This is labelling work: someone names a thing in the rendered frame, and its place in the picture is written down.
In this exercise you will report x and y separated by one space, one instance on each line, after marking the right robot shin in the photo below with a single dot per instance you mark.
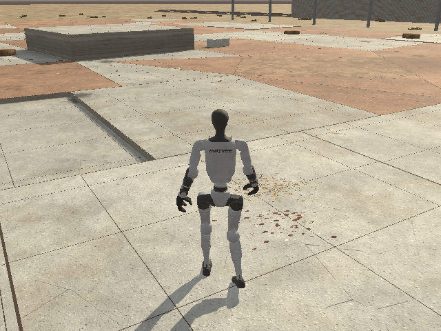
236 254

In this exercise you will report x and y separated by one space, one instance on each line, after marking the robot right upper arm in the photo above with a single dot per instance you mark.
242 146

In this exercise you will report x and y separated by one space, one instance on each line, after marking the robot right hand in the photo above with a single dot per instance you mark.
254 191

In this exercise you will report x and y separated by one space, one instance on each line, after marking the robot left foot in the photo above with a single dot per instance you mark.
207 270

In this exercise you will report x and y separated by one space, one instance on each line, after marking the robot left upper arm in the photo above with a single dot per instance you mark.
195 158

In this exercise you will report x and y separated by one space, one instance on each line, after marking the robot right forearm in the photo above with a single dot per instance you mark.
252 178

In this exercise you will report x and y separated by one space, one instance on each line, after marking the robot left hand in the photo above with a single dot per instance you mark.
180 202

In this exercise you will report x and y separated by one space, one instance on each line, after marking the robot left forearm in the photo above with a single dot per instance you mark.
187 182

